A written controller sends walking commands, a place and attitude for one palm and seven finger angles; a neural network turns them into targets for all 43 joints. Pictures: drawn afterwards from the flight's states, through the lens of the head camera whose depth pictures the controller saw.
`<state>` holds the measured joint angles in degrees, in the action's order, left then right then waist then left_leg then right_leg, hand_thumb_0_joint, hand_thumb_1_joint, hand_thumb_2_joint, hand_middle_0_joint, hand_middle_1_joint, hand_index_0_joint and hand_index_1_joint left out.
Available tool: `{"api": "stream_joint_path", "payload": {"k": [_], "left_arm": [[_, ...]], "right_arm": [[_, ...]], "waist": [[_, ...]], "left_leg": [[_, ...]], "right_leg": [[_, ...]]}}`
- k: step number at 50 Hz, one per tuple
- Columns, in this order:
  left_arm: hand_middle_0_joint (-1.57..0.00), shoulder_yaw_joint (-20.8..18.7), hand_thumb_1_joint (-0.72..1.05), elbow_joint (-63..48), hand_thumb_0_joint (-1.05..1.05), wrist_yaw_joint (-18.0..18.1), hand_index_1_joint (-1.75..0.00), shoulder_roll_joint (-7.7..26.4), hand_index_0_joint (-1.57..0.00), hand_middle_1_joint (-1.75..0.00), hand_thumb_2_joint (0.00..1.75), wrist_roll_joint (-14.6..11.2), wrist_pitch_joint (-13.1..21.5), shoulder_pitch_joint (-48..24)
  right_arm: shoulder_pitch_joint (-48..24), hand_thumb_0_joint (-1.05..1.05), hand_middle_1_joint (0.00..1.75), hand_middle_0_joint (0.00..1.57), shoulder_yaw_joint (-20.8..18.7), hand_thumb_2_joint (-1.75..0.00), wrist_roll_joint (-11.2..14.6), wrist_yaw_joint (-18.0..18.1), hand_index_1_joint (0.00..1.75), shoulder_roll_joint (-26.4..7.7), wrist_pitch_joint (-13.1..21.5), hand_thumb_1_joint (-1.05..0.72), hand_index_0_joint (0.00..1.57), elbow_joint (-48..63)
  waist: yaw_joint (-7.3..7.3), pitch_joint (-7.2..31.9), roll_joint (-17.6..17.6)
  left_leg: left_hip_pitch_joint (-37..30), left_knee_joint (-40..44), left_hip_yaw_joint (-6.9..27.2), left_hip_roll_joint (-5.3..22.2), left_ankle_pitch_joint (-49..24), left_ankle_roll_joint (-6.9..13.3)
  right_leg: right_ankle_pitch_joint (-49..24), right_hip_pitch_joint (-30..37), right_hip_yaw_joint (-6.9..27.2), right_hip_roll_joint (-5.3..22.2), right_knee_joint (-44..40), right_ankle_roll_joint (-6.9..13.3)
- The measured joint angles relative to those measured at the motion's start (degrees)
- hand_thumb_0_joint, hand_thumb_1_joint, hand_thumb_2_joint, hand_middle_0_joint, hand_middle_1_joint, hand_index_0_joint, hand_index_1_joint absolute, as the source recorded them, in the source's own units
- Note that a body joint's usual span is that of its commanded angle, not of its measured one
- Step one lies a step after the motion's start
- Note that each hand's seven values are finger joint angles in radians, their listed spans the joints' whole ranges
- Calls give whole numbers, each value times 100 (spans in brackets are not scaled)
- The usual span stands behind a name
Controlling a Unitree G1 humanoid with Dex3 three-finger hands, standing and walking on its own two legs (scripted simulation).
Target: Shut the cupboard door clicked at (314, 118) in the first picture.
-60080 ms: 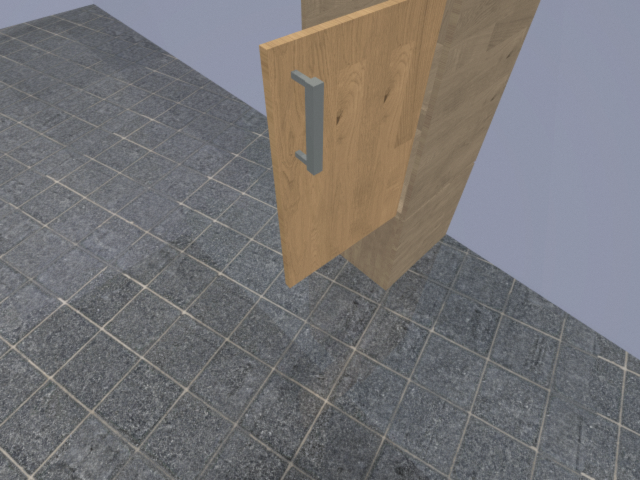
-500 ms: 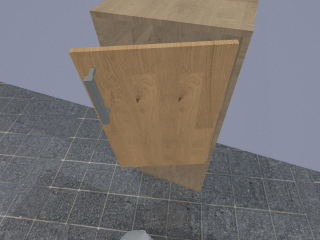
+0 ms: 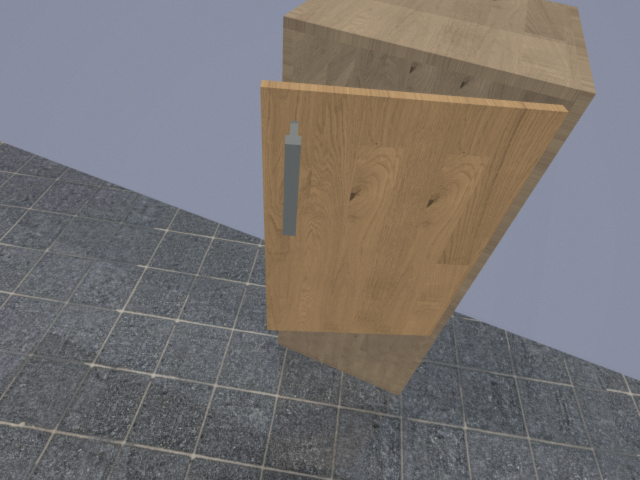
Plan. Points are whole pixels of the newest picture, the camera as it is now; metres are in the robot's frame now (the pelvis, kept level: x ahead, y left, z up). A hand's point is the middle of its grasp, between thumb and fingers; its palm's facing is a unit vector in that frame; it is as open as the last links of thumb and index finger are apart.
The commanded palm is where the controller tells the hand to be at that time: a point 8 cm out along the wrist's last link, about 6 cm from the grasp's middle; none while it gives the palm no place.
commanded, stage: come to a stop and stand still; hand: left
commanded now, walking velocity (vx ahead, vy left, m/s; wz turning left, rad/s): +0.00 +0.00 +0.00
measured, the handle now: (291, 181) +0.46 +0.10 +0.13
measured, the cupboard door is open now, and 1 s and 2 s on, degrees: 23 23 23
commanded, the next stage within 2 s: look again from close up in 0.84 s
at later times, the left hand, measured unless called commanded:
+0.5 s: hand out of the picture +0.02 +0.16 -0.18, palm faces +0.01 -0.99 -0.15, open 7.3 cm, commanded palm none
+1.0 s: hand out of the picture +0.02 +0.15 -0.18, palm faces +0.01 -0.99 -0.17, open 7.3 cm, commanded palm none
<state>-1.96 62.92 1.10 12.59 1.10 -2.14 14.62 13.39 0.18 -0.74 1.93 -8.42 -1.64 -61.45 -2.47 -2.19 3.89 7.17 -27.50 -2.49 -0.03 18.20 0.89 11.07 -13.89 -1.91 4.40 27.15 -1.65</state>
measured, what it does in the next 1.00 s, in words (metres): stands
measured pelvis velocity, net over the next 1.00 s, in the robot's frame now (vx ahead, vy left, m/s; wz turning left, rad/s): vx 0.02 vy -0.01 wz -0.01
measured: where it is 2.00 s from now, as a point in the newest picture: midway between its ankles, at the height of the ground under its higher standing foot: outside the picture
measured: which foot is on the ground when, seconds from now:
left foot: down 0.00-1.00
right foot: down 0.00-1.00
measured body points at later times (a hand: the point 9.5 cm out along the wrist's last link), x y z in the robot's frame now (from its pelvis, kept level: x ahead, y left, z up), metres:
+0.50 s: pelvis +0.03 -0.01 +0.00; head +0.04 +0.01 +0.45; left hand +0.02 +0.21 -0.16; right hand +0.00 -0.22 -0.15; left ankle -0.03 +0.11 -0.74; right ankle +0.04 -0.15 -0.74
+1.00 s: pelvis +0.02 -0.01 +0.00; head +0.04 -0.01 +0.45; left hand +0.02 +0.20 -0.16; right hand +0.02 -0.23 -0.15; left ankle -0.03 +0.11 -0.74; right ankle +0.04 -0.15 -0.74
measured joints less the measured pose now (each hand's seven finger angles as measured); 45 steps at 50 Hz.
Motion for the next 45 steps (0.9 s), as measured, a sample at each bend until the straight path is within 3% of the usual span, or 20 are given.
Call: {"api": "stream_joint_path", "payload": {"k": [12, 19, 45], "left_arm": [[-20, 115, 91, 240, 0, -25, -30, -202, -19, -30, 90, 2, 109, 31], [-20, 148, 91, 332, 0, 11, -30, -395, -19, -30, 90, -35, 181, 60], [-20, 170, 92, 399, 1, 53, -30, -444, -20, -30, 90, -43, 238, 107]], "right_arm": [[481, 0, 30, 20, 28, -90, 42, -9, 30, 126, 144, -91, 20, -171], [576, 0, 30, 20, 30, -90, 51, 26, 30, 175, 215, -91, 20, -290], [369, 0, 30, 20, -3, -90, 36, 65, 30, 165, 217, -91, 20, -321]], "waist": [[178, -4, -139], [254, -42, -240], [223, -18, -269]], "left_leg": [[-214, 488, -134, -99, -169, 75], [-291, 523, -83, -18, -103, 9], [-459, 565, 21, 218, -42, -176]], "right_leg": [[-158, 109, 199, 35, -360, -189], [-54, 184, 132, -36, -360, -151], [31, 387, -9, -253, -423, 25]]}}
